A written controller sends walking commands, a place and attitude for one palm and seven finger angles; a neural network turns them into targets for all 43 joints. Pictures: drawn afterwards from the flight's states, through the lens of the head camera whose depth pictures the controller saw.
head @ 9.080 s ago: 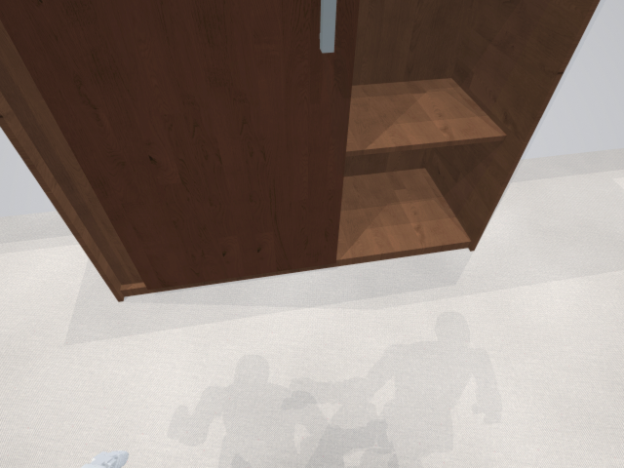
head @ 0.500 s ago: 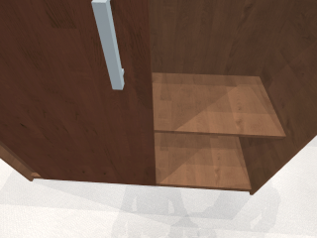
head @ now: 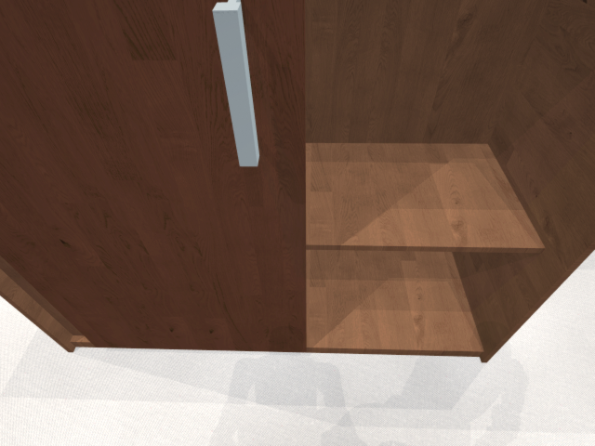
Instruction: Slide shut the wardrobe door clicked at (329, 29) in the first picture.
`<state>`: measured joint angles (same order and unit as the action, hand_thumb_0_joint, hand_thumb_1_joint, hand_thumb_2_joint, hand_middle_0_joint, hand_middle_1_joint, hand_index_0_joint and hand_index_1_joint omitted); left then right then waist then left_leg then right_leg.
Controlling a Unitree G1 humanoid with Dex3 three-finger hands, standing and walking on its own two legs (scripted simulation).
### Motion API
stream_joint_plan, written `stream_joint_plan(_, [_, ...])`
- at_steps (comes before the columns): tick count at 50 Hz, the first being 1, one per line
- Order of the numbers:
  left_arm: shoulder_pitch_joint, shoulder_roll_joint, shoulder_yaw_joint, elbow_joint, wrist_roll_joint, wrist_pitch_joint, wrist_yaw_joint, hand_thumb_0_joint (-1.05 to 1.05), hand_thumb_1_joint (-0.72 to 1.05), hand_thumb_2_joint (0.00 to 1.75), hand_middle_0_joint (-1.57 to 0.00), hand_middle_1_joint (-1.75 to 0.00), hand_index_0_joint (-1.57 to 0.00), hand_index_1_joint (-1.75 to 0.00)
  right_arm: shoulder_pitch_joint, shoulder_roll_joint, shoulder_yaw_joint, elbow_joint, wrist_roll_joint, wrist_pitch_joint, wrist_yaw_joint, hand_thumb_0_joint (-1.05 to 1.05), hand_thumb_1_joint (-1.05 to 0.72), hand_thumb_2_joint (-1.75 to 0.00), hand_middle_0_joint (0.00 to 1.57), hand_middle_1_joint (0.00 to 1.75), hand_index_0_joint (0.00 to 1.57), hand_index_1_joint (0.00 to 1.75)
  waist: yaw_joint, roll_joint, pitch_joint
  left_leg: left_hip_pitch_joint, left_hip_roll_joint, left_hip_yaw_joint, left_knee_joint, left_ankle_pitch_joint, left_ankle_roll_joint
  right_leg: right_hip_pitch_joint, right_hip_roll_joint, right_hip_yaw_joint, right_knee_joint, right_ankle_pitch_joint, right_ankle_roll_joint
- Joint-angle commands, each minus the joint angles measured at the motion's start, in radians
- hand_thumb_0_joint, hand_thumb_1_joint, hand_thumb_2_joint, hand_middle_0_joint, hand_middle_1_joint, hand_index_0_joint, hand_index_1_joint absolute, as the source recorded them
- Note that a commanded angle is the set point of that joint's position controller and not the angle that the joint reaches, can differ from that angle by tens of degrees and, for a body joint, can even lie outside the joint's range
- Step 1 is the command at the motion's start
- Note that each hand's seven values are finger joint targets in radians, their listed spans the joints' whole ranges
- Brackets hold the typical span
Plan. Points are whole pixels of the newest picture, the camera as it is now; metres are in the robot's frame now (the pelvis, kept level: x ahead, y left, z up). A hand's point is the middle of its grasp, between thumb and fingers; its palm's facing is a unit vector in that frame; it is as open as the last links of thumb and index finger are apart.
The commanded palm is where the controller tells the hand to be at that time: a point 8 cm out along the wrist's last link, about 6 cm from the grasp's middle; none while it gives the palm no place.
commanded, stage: look again from close up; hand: left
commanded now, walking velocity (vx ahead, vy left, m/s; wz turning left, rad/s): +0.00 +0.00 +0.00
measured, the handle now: (242, 87) +0.51 +0.10 +0.24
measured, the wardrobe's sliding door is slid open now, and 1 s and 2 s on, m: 0.60 0.60 0.60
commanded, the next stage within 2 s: raise the hand with hooked fingers in 0.76 s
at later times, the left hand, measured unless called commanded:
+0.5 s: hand out of the picture +0.00 +0.16 -0.17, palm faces +0.02 -0.98 -0.18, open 7.3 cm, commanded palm none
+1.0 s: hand out of the picture +0.13 +0.18 -0.08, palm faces +0.26 -0.93 -0.24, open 7.3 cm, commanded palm +0.11 +0.21 -0.04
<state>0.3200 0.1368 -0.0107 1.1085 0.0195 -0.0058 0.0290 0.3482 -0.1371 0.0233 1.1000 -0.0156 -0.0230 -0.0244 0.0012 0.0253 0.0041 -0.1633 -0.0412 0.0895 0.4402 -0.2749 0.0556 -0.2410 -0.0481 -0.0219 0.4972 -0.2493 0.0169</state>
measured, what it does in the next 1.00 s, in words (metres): stands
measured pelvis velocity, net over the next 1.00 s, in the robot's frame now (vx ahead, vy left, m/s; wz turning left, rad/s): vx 0.00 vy -0.02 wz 0.03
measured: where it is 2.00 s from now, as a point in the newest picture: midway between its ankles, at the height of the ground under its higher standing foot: outside the picture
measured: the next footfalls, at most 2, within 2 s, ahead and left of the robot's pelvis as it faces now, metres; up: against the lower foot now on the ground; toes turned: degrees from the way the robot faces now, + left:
none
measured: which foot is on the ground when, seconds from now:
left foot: down 0.00-1.00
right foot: down 0.00-1.00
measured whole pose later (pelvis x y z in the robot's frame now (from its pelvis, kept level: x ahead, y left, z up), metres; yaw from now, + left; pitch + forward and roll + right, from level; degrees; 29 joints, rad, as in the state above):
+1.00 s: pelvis +0.00 -0.02 +0.00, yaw +2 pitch -1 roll +1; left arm 0.48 0.19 0.01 0.29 -0.12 0.04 0.14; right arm 0.38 -0.21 0.00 0.93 0.05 -0.22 -0.09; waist 0.00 0.03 -0.01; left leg -0.19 -0.02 0.05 0.50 -0.30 0.02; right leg -0.25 -0.03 -0.06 0.55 -0.29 -0.01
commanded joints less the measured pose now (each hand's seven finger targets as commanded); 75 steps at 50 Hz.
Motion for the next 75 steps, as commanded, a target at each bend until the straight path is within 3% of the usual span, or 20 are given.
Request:
stream_joint_plan(1, [0.061,0.083,0.016,-0.021,-0.008,-0.017,0.007,0.0,0.9,0.9,-0.2,-0.3,-0.2,-0.3,0.042,-0.094,-0.017,-0.017,0.003,-0.024,-0.009,0.0,-0.9,-0.9,0.2,0.3,0.2,0.3,0.011,-0.032,0.07,-0.092,0.143,-0.15,-0.129,0.08,0.002,0.032,-0.047,0.055,-0.056,0.084,-0.052])
stream_joint_plan(19, [0.058,0.084,0.017,-0.004,-0.009,-0.019,0.014,0.0,0.9,0.9,-0.2,-0.3,-0.2,-0.3,0.032,-0.087,-0.02,0.024,0.005,-0.025,-0.018,0.0,-0.9,-0.9,0.2,0.3,0.2,0.3,0.001,-0.017,0.038,-0.009,0.141,-0.121,-0.081,0.257,-0.008,0.045,-0.058,0.069,-0.045,0.223,-0.055])
stream_joint_plan(42, [0.053,0.095,0.018,-0.018,-0.006,-0.021,0.011,0.0,0.9,0.9,-0.2,-0.3,-0.2,-0.3,0.009,-0.087,-0.019,0.028,0.007,-0.018,-0.013,0.0,-0.9,-0.9,0.2,0.3,0.2,0.3,0.005,-0.048,0.063,-0.027,0.137,-0.122,-0.101,0.155,-0.015,0.046,-0.06,0.082,-0.092,0.176,-0.059])
stream_joint_plan(43, [0.112,0.127,0.02,0.022,0.004,-0.038,0.049,0.0,0.9,0.9,-0.2,-0.3,-0.2,-0.3,-0.098,-0.138,-0.031,-0.051,0.015,-0.019,-0.001,0.0,-0.9,-0.9,0.2,0.3,0.2,0.3,0.036,-0.134,0.108,-0.106,0.157,-0.084,0.093,0.259,-0.045,0.031,-0.108,0.106,-0.078,0.548,-0.035])
stream_joint_plan(44, [-0.641,0.332,0.099,-1.539,-0.211,-0.248,0.037,0.0,0.88,0.89,-0.2,-0.32,-0.2,-0.32,-0.059,-0.303,-0.056,-0.413,0.064,-0.167,-0.05,0.0,-0.9,-0.9,0.2,0.3,0.2,0.3,-0.096,0.085,-0.417,0.159,0.049,-0.092,-0.018,0.336,-0.028,0.138,-0.009,0.053,0.0,0.397,-0.046])
stream_joint_plan(45, [-0.273,0.271,0.108,-1.296,-0.126,-0.179,0.085,0.0,0.85,0.88,-0.2,-0.33,-0.2,-0.33,-0.166,-0.201,-0.021,-0.358,0.055,-0.254,-0.083,0.0,-0.9,-0.9,0.2,0.3,0.2,0.3,-0.011,0.208,-0.387,0.171,0.082,-0.07,-0.033,0.464,-0.024,0.103,0.033,0.023,0.03,0.191,-0.066])
stream_joint_plan(46, [-0.238,0.217,0.08,-1.247,-0.146,-0.119,0.14,0.0,0.83,0.87,-0.21,-0.34,-0.21,-0.34,-0.15,-0.211,-0.05,-0.302,0.067,-0.285,-0.08,0.0,-0.9,-0.9,0.2,0.3,0.2,0.3,-0.033,0.229,-0.305,0.1,0.079,-0.066,-0.026,0.359,-0.056,0.019,0.032,-0.024,0.042,0.066,-0.058])
stream_joint_plan(47, [0.051,-0.004,-0.032,-1.039,-0.144,-0.013,0.137,0.0,0.81,0.86,-0.21,-0.36,-0.21,-0.36,-0.107,-0.157,-0.048,-0.302,0.075,-0.288,-0.072,0.0,-0.9,-0.9,0.2,0.3,0.2,0.3,-0.037,0.138,-0.16,-0.006,0.089,-0.095,-0.043,0.265,-0.051,-0.039,0.029,-0.052,0.022,0.031,-0.048])
stream_joint_plan(48, [-0.079,-0.01,-0.067,-1.269,-0.189,-0.03,0.108,0.0,0.78,0.85,-0.21,-0.37,-0.21,-0.37,-0.128,-0.188,-0.045,-0.392,0.091,-0.302,-0.075,0.0,-0.9,-0.9,0.2,0.3,0.2,0.3,-0.039,0.094,-0.061,-0.054,0.085,-0.117,-0.038,0.166,-0.046,-0.038,0.025,-0.059,0.004,0.046,-0.043])
stream_joint_plan(51, [0.003,0.096,0.052,-1.25,-0.174,-0.138,0.058,0.0,0.71,0.82,-0.21,-0.42,-0.21,-0.42,-0.146,-0.235,-0.065,-0.473,0.057,-0.352,-0.081,0.0,-0.9,-0.9,0.2,0.3,0.2,0.3,-0.053,-0.143,-0.01,-0.151,0.036,-0.119,0.047,0.046,-0.029,-0.13,0.039,-0.059,-0.025,-0.069,-0.04])
stream_joint_plan(53, [0.126,0.072,0.112,-1.086,-0.197,-0.233,-0.031,0.0,0.67,0.8,-0.22,-0.45,-0.22,-0.45,-0.153,-0.225,-0.083,-0.51,0.038,-0.35,-0.062,0.0,-0.9,-0.9,0.2,0.3,0.2,0.3,-0.002,-0.32,0.034,-0.262,0.03,-0.108,0.115,0.026,-0.036,-0.211,0.046,-0.061,0.015,-0.137,-0.032])
stream_joint_plan(55, [0.325,0.062,0.176,-0.964,-0.248,-0.349,-0.159,0.0,0.62,0.78,-0.22,-0.48,-0.22,-0.48,-0.173,-0.221,-0.102,-0.553,0.033,-0.339,-0.032,0.0,-0.9,-0.9,0.2,0.3,0.2,0.3,0.054,-0.374,0.016,-0.372,0.017,-0.084,0.186,0.008,-0.052,-0.208,0.043,-0.041,0.08,-0.119,-0.037])
stream_joint_plan(56, [0.391,0.117,0.26,-0.909,-0.272,-0.394,-0.237,0.0,0.6,0.77,-0.22,-0.5,-0.22,-0.5,-0.18,-0.228,-0.115,-0.579,0.042,-0.324,-0.011,0.0,-0.9,-0.9,0.2,0.3,0.2,0.3,0.09,-0.298,-0.013,-0.39,0.006,-0.074,0.213,0.037,-0.066,-0.163,0.032,-0.017,0.116,-0.043,-0.052])
stream_joint_plan(58, [0.337,0.22,0.349,-0.995,-0.309,-0.454,-0.365,0.0,0.55,0.75,-0.22,-0.53,-0.22,-0.53,-0.23,-0.248,-0.118,-0.662,0.042,-0.305,0.004,0.0,-0.9,-0.9,0.2,0.3,0.2,0.3,0.095,-0.16,-0.09,-0.419,-0.014,-0.042,0.269,0.05,-0.067,-0.112,0.008,0.028,0.157,0.057,-0.054])
stream_joint_plan(61, [0.235,0.271,0.37,-1.222,-0.319,-0.379,-0.387,0.0,0.48,0.72,-0.23,-0.57,-0.23,-0.57,-0.263,-0.232,-0.107,-0.758,0.05,-0.261,-0.002,0.0,-0.9,-0.9,0.2,0.3,0.2,0.3,0.109,0.046,-0.157,-0.397,-0.023,-0.021,0.262,0.043,-0.05,-0.091,0.012,0.041,0.16,0.019,-0.057])
stream_joint_plan(63, [0.141,0.261,0.375,-1.377,-0.345,-0.365,-0.35,0.0,0.43,0.7,-0.23,-0.6,-0.23,-0.6,-0.239,-0.213,-0.098,-0.789,0.052,-0.251,-0.016,0.0,-0.9,-0.9,0.2,0.3,0.2,0.3,0.071,0.041,-0.217,-0.364,-0.009,-0.029,0.273,0.042,-0.039,-0.096,0.021,0.049,0.145,-0.011,-0.045])
stream_joint_plan(67, [-0.151,0.26,0.334,-1.591,-0.34,-0.469,-0.279,0.0,0.34,0.66,-0.24,-0.66,-0.24,-0.66,-0.148,-0.207,-0.077,-0.731,0.034,-0.277,-0.037,0.0,-0.9,-0.9,0.2,0.3,0.2,0.3,-0.019,0.115,-0.224,-0.265,0.024,-0.085,0.292,0.068,-0.026,-0.175,0.055,0.032,0.156,0.024,-0.043])
stream_joint_plan(71, [-0.258,0.201,0.168,-1.504,-0.336,-0.514,-0.361,0.0,0.25,0.62,-0.25,-0.72,-0.25,-0.72,-0.14,-0.24,-0.046,-0.662,0.052,-0.33,-0.06,0.0,-0.9,-0.9,0.2,0.3,0.2,0.3,-0.093,0.081,-0.115,-0.234,0.04,-0.128,0.28,-0.024,-0.018,-0.253,0.065,0.01,0.124,-0.059,-0.04])
stream_joint_plan(73, [-0.282,0.258,0.189,-1.415,-0.332,-0.455,-0.416,0.0,0.2,0.6,-0.25,-0.75,-0.25,-0.75,-0.151,-0.253,-0.045,-0.643,0.069,-0.346,-0.075,0.0,-0.9,-0.9,0.2,0.3,0.2,0.3,-0.087,0.033,-0.109,-0.248,0.044,-0.139,0.255,-0.082,-0.016,-0.222,0.055,0.027,0.082,-0.136,-0.033])
stream_joint_plan(75, [-0.25,0.338,0.268,-1.304,-0.326,-0.346,-0.452,0.0,0.15,0.58,-0.25,-0.78,-0.25,-0.78,-0.167,-0.265,-0.042,-0.638,0.077,-0.348,-0.088,0.0,-0.9,-0.9,0.2,0.3,0.2,0.3,-0.049,-0.018,-0.121,-0.275,0.046,-0.14,0.223,-0.097,-0.015,-0.167,0.039,0.045,0.039,-0.19,-0.03])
